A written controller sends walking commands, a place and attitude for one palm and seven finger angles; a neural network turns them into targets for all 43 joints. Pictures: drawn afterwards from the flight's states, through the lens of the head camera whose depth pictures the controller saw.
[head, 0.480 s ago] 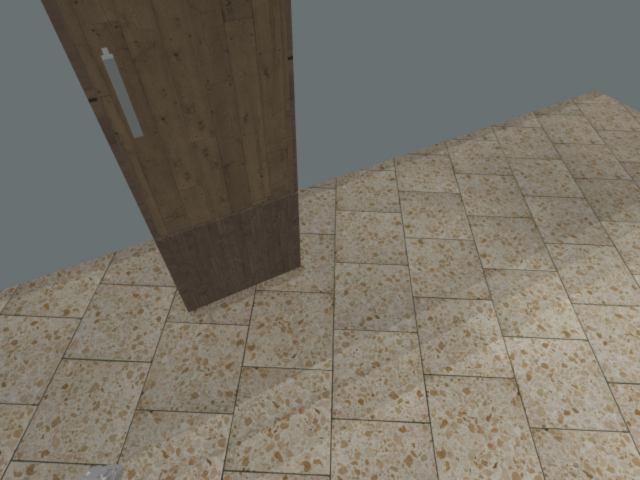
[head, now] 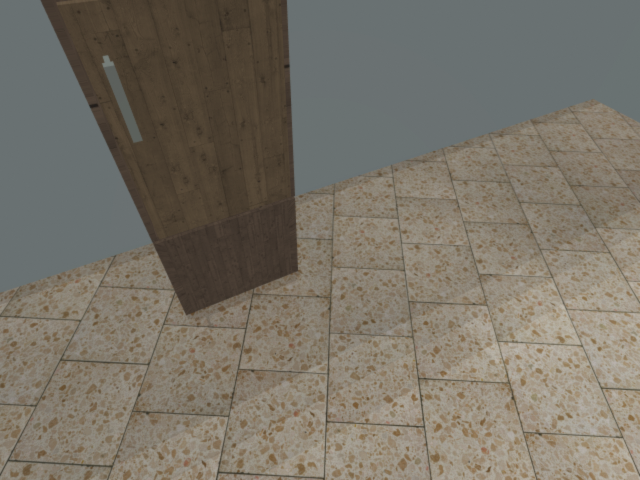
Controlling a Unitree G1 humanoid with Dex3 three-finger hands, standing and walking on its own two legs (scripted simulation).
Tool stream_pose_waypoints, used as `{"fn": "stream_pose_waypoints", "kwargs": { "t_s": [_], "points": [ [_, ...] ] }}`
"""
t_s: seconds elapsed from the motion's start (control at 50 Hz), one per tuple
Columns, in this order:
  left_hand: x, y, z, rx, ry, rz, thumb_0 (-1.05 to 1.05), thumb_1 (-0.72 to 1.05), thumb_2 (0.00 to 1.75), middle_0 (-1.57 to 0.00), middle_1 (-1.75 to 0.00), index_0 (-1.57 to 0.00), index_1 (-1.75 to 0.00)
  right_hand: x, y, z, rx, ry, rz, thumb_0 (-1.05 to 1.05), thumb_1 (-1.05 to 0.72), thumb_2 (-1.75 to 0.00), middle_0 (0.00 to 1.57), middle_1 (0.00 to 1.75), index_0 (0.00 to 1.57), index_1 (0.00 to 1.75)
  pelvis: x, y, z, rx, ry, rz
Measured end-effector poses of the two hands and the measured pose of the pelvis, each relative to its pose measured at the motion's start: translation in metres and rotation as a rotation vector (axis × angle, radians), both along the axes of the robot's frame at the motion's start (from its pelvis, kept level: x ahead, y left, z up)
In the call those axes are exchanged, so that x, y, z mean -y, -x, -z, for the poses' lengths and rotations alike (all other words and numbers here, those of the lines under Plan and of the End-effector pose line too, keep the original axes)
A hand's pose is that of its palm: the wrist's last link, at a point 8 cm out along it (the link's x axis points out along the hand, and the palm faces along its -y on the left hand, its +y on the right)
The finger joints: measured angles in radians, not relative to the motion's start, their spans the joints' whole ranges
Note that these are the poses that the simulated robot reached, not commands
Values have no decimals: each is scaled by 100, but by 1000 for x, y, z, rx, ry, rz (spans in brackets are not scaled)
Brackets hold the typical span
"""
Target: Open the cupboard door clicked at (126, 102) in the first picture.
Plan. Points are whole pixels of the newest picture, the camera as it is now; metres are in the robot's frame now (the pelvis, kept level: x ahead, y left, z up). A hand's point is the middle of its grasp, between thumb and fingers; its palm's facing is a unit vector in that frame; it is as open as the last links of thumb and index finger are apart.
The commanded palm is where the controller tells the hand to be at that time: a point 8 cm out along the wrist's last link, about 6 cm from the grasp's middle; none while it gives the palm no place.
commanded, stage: stand and wait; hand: left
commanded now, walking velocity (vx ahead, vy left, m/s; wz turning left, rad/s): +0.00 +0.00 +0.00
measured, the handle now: (122, 100) +0.75 +0.45 +0.08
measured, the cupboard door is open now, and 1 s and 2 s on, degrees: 0 0 0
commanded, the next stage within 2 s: look at it before walking up in 0.36 s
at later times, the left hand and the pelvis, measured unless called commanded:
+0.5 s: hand out of the picture +0.07 +0.24 -0.15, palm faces -0.04 -0.94 -0.34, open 7.3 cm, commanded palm none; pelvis -0.01 -0.01 +0.00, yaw +0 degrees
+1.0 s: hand out of the picture +0.05 +0.24 -0.15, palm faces -0.03 -0.94 -0.34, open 7.3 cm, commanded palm none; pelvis -0.01 -0.01 +0.00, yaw +0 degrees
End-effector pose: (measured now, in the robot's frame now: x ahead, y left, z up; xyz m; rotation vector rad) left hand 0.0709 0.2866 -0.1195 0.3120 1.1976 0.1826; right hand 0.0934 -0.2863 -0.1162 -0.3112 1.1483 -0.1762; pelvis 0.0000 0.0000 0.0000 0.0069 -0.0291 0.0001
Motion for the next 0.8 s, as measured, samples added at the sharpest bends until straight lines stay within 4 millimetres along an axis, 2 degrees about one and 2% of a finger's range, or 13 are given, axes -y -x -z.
{"fn": "stream_pose_waypoints", "kwargs": {
  "t_s": [0.14,0.28,0.56,0.8],
  "points": [
    [0,15,0,-38,-10,-10,0,91,90,-20,-30,-21,-30,9,27,4,-65,5,26,1,-91,-90,20,30,21,30,4,4,-1,3,0,1],
    [2,18,-2,-39,-15,-4,0,91,90,-20,-30,-21,-30,13,41,5,-88,2,41,1,-91,-90,20,30,21,30,7,9,-2,4,1,5],
    [8,7,-5,7,-6,15,0,91,90,-20,-30,-21,-30,13,42,3,-61,-6,39,1,-91,-90,20,30,21,30,9,15,-3,5,1,7],
    [6,14,-3,-10,-1,8,0,91,90,-20,-30,-21,-30,12,42,1,-64,0,36,1,-91,-90,20,30,21,30,8,15,-4,3,2,6]
  ]
}}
